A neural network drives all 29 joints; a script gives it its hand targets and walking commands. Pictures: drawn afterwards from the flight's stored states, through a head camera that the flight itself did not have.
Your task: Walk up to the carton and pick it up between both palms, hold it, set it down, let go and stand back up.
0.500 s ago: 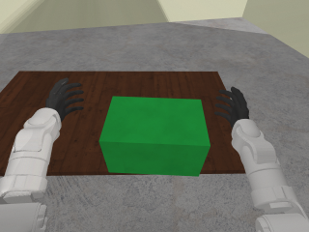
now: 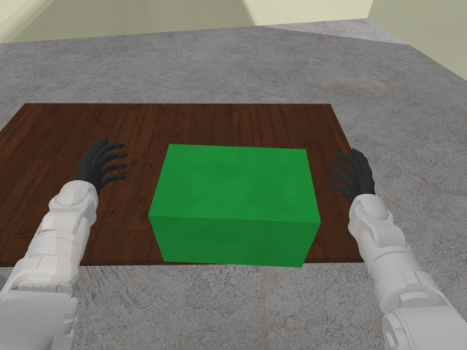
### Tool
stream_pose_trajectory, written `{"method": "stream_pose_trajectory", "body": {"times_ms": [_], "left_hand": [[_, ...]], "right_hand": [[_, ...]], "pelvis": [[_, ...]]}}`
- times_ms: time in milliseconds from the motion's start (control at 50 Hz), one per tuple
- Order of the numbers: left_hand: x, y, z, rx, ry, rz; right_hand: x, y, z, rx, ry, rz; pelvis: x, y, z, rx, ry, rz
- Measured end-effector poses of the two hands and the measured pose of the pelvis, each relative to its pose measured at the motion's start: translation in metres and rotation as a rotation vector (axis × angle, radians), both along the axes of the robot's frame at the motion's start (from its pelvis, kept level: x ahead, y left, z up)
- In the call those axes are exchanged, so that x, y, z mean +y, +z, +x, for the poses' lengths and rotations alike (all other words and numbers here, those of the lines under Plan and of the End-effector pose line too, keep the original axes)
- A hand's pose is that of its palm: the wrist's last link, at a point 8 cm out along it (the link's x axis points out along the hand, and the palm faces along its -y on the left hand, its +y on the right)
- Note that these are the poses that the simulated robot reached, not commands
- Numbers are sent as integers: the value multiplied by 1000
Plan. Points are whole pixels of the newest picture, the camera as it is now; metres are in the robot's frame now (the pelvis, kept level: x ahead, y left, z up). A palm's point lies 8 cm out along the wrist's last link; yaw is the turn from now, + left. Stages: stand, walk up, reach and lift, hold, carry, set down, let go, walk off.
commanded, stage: reach and lift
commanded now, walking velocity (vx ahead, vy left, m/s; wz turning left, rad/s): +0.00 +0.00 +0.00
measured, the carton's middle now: (234, 205) +0.42 +0.00 +0.00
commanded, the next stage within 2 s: none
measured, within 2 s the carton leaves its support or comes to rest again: neither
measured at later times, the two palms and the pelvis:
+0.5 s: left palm (111, 195) +0.40 +0.23 +0.06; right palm (352, 198) +0.39 -0.22 +0.05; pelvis +0.01 +0.00 +0.00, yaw +0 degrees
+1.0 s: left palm (131, 192) +0.40 +0.19 +0.07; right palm (335, 193) +0.40 -0.19 +0.06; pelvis +0.00 +0.00 +0.00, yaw +0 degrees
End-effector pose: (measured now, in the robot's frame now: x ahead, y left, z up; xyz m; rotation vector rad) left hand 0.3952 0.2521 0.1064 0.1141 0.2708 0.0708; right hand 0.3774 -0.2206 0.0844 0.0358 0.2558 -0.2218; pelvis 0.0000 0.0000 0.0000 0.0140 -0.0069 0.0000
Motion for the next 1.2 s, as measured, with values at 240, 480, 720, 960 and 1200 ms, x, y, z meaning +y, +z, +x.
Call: {"method": "stream_pose_trajectory", "body": {"times_ms": [240, 480, 720, 960, 1200], "left_hand": [[-9, -40, 8, 1, -22, -7], [-20, -48, 8, 13, -35, -11], [-42, -37, 4, -49, -73, -53], [-59, -40, 8, -41, -87, -57], [-61, -42, 9, -48, -75, -42]], "right_hand": [[-4, -27, 11, -19, -7, -14], [0, -31, 15, -50, 18, -18], [5, -15, 14, -86, 17, -20], [33, -21, 18, -58, 28, 20], [33, -24, 19, -61, 21, -10]], "pelvis": [[1, -1, 9, 144, 2, -1], [-1, -1, 13, 172, 1, 0], [-1, -1, 4, 161, 1, -2], [-1, -1, 3, 162, 1, -2], [-1, -1, 4, 167, 1, -2]]}}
